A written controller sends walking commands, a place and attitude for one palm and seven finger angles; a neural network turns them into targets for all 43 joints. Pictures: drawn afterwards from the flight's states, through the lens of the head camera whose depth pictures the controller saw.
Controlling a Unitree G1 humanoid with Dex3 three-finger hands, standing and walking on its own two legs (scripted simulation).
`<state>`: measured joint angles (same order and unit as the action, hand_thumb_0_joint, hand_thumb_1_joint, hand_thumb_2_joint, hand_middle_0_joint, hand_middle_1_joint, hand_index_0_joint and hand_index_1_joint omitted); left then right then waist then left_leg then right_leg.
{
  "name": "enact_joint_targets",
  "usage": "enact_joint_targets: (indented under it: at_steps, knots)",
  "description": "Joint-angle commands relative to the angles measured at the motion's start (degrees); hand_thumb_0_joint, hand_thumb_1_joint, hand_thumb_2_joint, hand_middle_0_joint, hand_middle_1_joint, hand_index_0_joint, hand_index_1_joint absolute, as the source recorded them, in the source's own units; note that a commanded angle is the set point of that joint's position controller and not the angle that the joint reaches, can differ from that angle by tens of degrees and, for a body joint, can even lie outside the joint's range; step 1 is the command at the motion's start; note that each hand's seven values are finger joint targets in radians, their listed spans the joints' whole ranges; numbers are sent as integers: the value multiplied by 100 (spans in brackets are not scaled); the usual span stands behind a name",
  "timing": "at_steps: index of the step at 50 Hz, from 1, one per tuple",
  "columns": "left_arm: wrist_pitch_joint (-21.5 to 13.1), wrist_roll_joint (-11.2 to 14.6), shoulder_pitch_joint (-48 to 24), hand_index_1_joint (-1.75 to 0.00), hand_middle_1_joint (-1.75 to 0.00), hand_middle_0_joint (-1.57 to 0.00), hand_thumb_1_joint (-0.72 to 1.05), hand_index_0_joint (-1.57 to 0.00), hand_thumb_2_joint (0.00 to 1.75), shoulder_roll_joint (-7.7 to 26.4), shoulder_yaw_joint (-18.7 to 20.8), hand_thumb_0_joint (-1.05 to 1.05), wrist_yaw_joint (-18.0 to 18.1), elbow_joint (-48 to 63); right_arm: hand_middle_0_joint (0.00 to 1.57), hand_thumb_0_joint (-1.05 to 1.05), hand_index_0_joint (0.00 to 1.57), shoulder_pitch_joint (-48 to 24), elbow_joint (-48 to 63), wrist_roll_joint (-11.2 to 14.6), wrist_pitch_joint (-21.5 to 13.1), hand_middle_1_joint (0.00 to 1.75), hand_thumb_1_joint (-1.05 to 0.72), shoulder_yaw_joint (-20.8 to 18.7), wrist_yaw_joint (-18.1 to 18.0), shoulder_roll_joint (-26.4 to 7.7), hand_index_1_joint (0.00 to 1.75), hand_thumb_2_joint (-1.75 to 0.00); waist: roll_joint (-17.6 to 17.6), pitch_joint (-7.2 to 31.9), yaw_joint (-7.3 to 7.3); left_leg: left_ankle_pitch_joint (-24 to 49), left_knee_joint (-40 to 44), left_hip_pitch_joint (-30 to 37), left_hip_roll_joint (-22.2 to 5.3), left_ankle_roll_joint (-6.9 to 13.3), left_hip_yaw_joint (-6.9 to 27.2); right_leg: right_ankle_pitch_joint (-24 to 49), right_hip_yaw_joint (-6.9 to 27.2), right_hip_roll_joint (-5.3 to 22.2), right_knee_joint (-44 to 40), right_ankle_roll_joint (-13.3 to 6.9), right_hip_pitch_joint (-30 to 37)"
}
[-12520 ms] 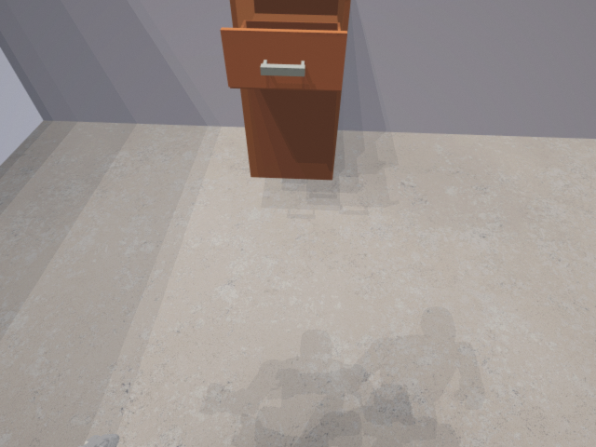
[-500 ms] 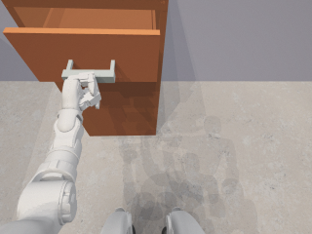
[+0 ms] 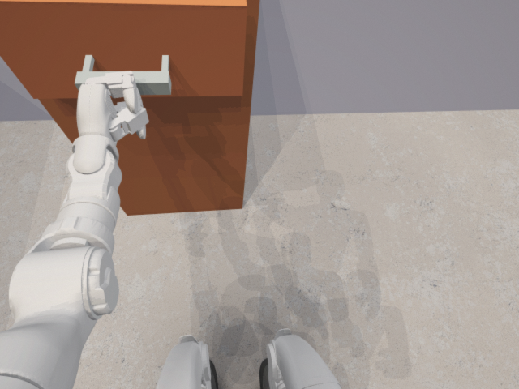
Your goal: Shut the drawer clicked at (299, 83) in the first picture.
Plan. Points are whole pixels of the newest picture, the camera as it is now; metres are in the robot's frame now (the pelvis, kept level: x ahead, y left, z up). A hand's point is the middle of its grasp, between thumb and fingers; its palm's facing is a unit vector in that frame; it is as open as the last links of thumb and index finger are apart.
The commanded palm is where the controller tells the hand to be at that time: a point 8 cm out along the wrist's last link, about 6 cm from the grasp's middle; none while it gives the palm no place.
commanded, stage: push the drawer shut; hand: left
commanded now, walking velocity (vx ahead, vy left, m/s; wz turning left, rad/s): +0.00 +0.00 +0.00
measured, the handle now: (126, 72) +0.60 +0.15 +0.07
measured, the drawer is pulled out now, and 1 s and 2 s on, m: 0.04 0.00 0.00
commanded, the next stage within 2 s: pull the fist back off the drawer in 0.90 s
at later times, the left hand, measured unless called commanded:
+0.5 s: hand (137, 88) +0.57 +0.13 +0.06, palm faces -0.02 -1.00 -0.04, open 3.0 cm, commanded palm +0.58 +0.17 +0.07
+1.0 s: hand (132, 83) +0.58 +0.14 +0.07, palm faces -0.01 -1.00 -0.05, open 3.5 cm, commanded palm +0.62 +0.15 +0.07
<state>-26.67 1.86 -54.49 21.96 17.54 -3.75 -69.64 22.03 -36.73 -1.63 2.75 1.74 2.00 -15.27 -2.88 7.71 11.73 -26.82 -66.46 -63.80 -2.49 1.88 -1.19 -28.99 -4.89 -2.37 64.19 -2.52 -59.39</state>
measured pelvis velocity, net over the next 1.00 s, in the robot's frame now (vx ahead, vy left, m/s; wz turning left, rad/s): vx -0.02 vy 0.01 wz -0.02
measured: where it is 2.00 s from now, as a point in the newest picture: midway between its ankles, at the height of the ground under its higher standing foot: outside the picture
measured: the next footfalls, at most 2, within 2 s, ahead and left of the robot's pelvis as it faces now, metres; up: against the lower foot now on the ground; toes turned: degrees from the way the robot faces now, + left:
none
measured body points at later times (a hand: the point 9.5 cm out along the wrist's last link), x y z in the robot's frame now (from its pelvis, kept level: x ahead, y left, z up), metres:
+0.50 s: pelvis +0.00 +0.01 -0.01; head +0.17 +0.03 +0.41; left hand +0.57 +0.18 +0.07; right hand -0.05 -0.25 -0.11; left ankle +0.04 +0.10 -0.64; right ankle +0.01 -0.10 -0.64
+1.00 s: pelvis -0.02 +0.01 -0.02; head +0.15 +0.05 +0.39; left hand +0.57 +0.19 +0.08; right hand -0.08 -0.24 -0.11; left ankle +0.04 +0.10 -0.64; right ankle +0.01 -0.10 -0.64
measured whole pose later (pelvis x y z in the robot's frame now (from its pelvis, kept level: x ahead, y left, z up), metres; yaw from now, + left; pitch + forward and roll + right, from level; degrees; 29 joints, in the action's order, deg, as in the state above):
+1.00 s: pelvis -0.02 +0.01 -0.02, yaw -1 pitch +29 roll -7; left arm -20.5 -2.3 -73.6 33.6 15.8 -2.5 -80.4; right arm 24.9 -38.4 -3.4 -1.0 5.1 1.5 -15.4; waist -3.5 7.1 18.0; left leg -25.6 -71.1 -75.4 -2.6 2.9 1.4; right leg -27.0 -7.4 -2.7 66.1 -1.7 -68.8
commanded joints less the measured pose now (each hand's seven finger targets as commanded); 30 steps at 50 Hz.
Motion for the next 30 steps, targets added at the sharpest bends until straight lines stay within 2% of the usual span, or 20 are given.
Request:
enact_joint_targets:
  at_steps: [1,2,5,6,8,9,11,12,13,16,17,19,22,23,25,26,27,28,29,30]
  knots:
    - [-385,24,-3361,-160,-160,-140,90,-140,90,1411,207,0,94,1153,20,0,20,1077,222,-53,-56,30,-90,-340,-63,-1026,30,-90,-412,2691,308,1412,545,2244,137,70,499,1292,445,-111,-970,148,639]
    - [-360,9,-3498,-160,-160,-140,90,-140,90,1412,212,0,121,1143,20,0,20,1111,205,-63,-60,30,-90,-338,-63,-1022,30,-90,-442,2655,369,1417,531,2228,134,87,496,1298,449,-117,-983,156,600]
    - [-368,-44,-3511,-160,-160,-140,90,-140,90,1572,334,0,148,1168,20,0,20,1206,196,-88,-44,30,-90,-343,-47,-1047,30,-90,-593,2969,312,1696,519,2455,118,62,542,1464,410,-118,-916,134,595]
    - [-327,-41,-3542,-160,-160,-140,90,-140,90,1497,275,0,148,1079,20,0,20,1214,196,-96,-36,30,-90,-335,-37,-1036,30,-90,-614,2879,365,1702,488,2385,121,72,517,1485,422,-128,-936,142,560]
    - [-264,-66,-3637,-160,-160,-140,90,-140,90,1762,436,0,154,970,20,0,20,1280,179,-100,-25,30,-90,-316,-39,-1061,30,-90,-419,2811,407,1568,443,2117,112,100,492,1418,445,-146,-957,158,674]
    - [-259,-89,-3738,-160,-160,-140,90,-140,90,1868,469,0,143,938,20,0,20,1323,171,-109,-21,30,-90,-297,-46,-1070,30,-90,-500,2809,422,1603,439,2107,111,98,521,1440,437,-150,-907,145,639]
    - [-209,-146,-3842,-160,-160,-140,90,-140,90,1839,398,0,119,904,20,0,20,1341,172,-108,-11,30,-90,-297,-39,-1057,30,-90,-714,2838,438,1634,406,2132,110,86,499,1447,436,-145,-918,142,570]
    - [-173,-140,-3927,-160,-160,-140,90,-140,90,1881,414,0,119,850,20,0,20,1385,155,-118,-6,30,-90,-286,-37,-1078,30,-90,-651,2798,502,1626,393,2128,90,97,528,1414,421,-157,-925,144,501]
    - [-166,-146,-3969,-160,-160,-140,90,-140,90,2103,582,0,129,902,20,0,20,1423,159,-139,-3,30,-90,-283,-41,-1093,30,-90,-717,2917,452,1686,373,2115,85,98,526,1451,430,-158,-899,143,579]
    - [-135,-164,-4084,-160,-160,-140,90,-140,90,1889,404,0,79,985,20,0,20,1502,143,-150,27,30,-90,-293,-12,-1081,30,-90,-946,3112,506,2078,341,2480,57,73,588,1697,365,-166,-834,130,393]
    - [-113,-170,-4045,-160,-160,-140,90,-140,90,2081,565,0,91,935,20,0,20,1538,134,-162,36,30,-90,-291,-2,-1099,30,-90,-1001,3134,441,2124,333,2471,57,62,593,1705,360,-181,-823,115,428]
    - [-70,-162,-4243,-160,-160,-140,90,-140,90,2146,596,0,78,836,20,0,20,1596,102,-154,52,30,-90,-284,-18,-1105,30,-90,-669,2986,597,2007,289,2264,47,107,598,1686,370,-203,-849,147,445]
    - [-9,-197,-4611,-160,-160,-140,90,-140,90,2050,426,0,90,803,20,0,20,1620,60,-151,46,30,-90,-265,-32,-1102,30,-90,-783,2878,719,1765,275,2167,44,111,606,1442,376,-198,-910,159,283]
    - [-16,-200,-4720,-160,-160,-140,90,-140,90,2159,477,0,105,850,20,0,20,1625,52,-155,30,30,-90,-264,-38,-1116,30,-90,-897,2887,717,1676,271,2171,42,106,604,1347,391,-197,-923,153,248]
    - [-55,-225,-4894,-160,-160,-140,90,-140,90,2111,396,0,123,884,20,0,20,1635,36,-162,-2,30,-90,-256,-32,-1119,30,-90,-1144,3003,743,1706,276,2389,40,89,667,1283,358,-206,-897,128,50]
    - [-46,-210,-4985,-160,-160,-140,90,-140,90,2149,429,0,142,861,20,0,20,1650,5,-180,-21,30,-90,-248,-40,-1127,30,-90,-1038,3005,806,1690,238,2352,27,104,683,1260,347,-210,-893,133,16]
    - [-61,-222,-5098,-160,-160,-140,90,-140,90,2168,395,0,146,904,20,0,20,1665,-6,-183,-32,30,-90,-243,-47,-1139,30,-90,-1109,2999,841,1708,259,2420,18,90,725,1251,332,-208,-884,128,-48]
    - [-56,-238,-5090,-160,-160,-140,90,-140,90,2146,371,0,143,830,20,0,20,1658,-8,-186,-49,30,-90,-235,-39,-1131,30,-90,-1193,2982,809,1663,259,2410,29,78,724,1193,320,-211,-872,116,-81]
    - [-90,-225,-5266,-160,-160,-140,90,-140,90,2067,300,0,149,963,20,0,20,1679,-16,-196,-68,30,-90,-237,-38,-1140,30,-90,-1267,3062,886,1758,263,2604,13,82,789,1233,286,-217,-833,108,-228]
    - [-71,-244,-5267,-160,-160,-140,90,-140,90,2014,236,0,146,849,20,0,20,1643,-36,-191,-79,30,-90,-235,-30,-1146,30,-90,-1356,3002,888,1662,256,2611,16,66,793,1141,284,-217,-856,105,-345]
